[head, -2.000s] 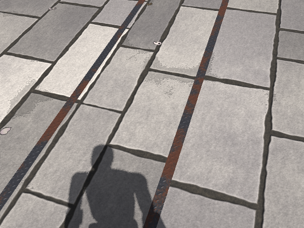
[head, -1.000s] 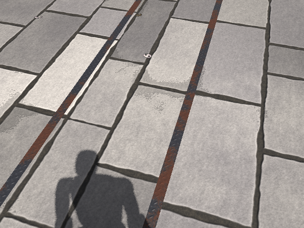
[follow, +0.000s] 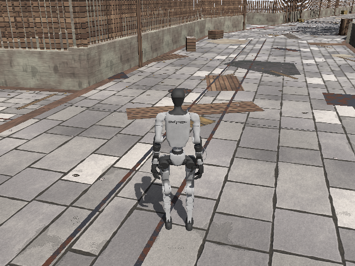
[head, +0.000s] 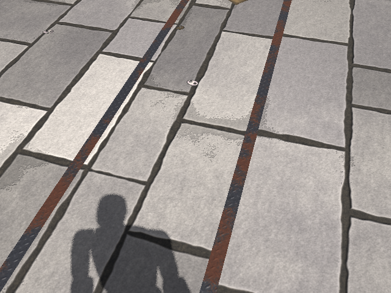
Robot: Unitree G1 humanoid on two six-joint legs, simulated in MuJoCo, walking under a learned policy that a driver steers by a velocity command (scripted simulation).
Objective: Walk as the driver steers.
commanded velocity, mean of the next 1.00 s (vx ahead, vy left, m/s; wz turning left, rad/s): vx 0.04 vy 0.00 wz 0.00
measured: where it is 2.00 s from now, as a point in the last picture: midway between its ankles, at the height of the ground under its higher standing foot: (231, 291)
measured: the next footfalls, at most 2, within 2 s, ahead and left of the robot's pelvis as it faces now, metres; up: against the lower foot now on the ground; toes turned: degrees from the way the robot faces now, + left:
right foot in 1.16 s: +0.11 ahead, -0.13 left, +0.00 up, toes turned -4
left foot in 1.62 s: +0.46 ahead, +0.02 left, +0.00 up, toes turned +5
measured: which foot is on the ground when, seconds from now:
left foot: down 0.00-1.00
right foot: down 0.00-0.96, up 0.98-1.00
